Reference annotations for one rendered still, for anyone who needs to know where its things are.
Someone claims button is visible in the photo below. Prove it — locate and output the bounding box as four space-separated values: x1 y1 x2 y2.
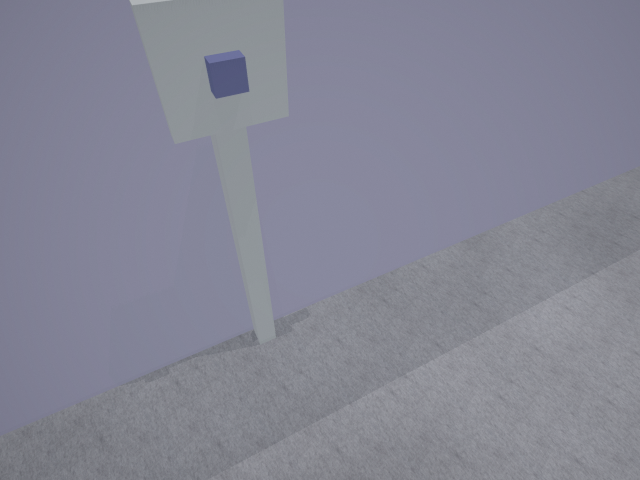
204 50 249 99

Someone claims panel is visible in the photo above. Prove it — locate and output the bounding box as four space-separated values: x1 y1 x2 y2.
129 0 289 345

